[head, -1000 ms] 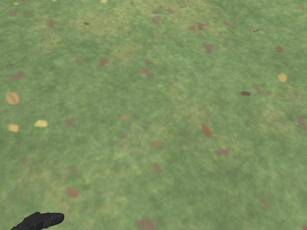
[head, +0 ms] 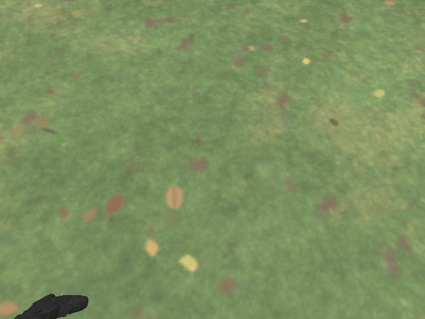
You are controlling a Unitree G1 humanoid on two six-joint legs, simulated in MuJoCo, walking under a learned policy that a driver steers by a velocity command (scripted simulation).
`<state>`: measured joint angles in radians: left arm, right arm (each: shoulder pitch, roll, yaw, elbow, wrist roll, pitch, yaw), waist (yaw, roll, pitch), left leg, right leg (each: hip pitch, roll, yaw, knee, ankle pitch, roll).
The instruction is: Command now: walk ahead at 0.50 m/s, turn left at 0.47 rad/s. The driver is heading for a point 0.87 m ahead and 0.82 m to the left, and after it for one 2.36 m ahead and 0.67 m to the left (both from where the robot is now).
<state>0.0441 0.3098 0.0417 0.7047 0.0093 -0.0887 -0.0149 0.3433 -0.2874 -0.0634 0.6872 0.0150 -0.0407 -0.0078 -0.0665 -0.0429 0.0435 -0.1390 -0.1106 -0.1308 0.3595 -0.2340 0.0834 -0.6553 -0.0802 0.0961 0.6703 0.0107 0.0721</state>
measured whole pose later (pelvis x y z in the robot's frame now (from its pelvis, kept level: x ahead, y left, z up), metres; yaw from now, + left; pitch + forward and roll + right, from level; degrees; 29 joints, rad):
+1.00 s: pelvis +0.56 +0.05 +0.00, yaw +19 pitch +2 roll +0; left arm 0.06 0.31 0.03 0.69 0.01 -0.09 -0.01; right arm 0.36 -0.28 -0.06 0.74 0.02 -0.05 -0.01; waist -0.07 -0.04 0.03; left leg -0.14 -0.12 -0.13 0.33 -0.21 0.09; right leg -0.65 -0.07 0.10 0.67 -0.01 0.06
